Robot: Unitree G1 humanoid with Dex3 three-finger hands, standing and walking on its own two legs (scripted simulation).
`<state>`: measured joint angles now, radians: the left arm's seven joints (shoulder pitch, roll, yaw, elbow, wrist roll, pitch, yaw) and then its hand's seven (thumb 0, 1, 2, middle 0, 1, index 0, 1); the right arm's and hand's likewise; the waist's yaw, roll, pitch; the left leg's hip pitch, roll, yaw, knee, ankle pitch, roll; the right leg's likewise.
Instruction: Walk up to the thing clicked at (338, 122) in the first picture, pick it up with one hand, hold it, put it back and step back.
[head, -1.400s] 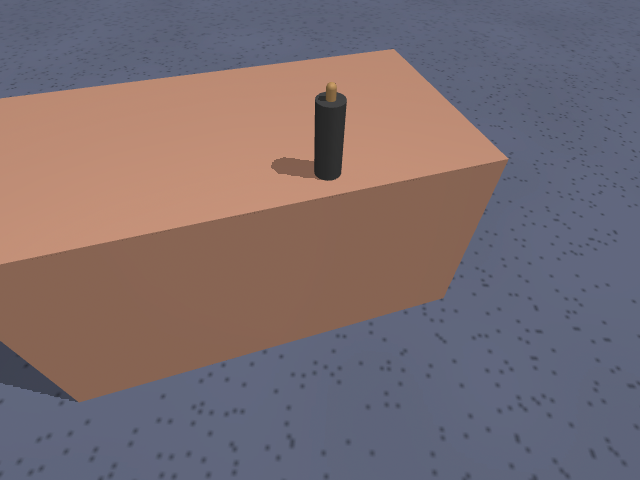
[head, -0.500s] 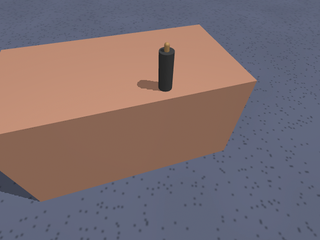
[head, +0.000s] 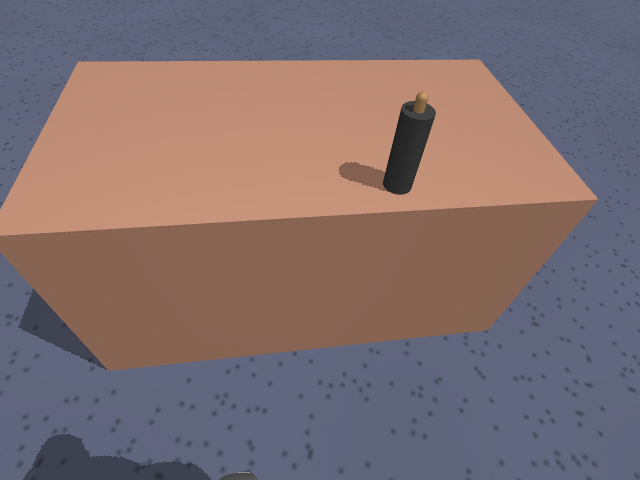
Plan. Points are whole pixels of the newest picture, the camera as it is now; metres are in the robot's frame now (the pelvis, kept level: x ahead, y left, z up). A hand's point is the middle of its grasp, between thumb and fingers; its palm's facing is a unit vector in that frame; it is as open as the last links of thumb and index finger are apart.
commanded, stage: walk up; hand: right
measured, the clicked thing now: (409, 143) +0.73 -0.17 -0.01
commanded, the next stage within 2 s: none
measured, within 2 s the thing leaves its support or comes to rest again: neither
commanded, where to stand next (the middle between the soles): +0.31 -0.03 m, yaw +11 degrees
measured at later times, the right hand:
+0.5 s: hand (519, 428) +0.23 -0.31 -0.16, palm faces -0.14 +0.90 -0.41, open 7.4 cm
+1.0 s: hand (462, 302) +0.45 -0.27 -0.16, palm faces -0.25 +0.89 -0.38, open 7.4 cm
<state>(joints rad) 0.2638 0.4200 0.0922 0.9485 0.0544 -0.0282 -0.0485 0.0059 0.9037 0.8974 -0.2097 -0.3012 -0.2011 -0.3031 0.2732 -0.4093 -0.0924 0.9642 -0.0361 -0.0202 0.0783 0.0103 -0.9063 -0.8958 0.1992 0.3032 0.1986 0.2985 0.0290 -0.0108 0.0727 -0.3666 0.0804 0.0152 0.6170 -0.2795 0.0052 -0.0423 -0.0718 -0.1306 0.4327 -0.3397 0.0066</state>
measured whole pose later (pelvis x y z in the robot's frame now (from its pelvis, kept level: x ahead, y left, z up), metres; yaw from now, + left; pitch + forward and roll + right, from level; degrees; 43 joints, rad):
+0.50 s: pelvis +0.17 -0.03 -0.02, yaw +7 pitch -3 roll +0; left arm 0.26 0.42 0.12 0.84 0.04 -0.02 -0.09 0.01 0.91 0.90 -0.21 -0.30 -0.20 -0.30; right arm 0.42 -0.43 -0.06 0.82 -0.02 -0.07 0.01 0.01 -0.90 -0.90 0.20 0.30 0.20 0.30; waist 0.00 0.02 0.06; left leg -0.20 0.05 -0.08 0.77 -0.46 0.00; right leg -0.39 -0.06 -0.05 0.67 -0.23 -0.01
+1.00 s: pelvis +0.27 -0.05 -0.02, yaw +12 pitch -2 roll -1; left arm 0.22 0.38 0.02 0.90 0.00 0.00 0.01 0.01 0.91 0.90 -0.21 -0.30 -0.20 -0.30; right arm 0.13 -0.38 -0.01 0.85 0.00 -0.02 0.00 0.01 -0.90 -0.90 0.20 0.30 0.20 0.30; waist 0.03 0.01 0.12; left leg -0.43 0.02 -0.01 0.75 -0.27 0.01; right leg -0.28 -0.03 -0.03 0.73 -0.40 -0.01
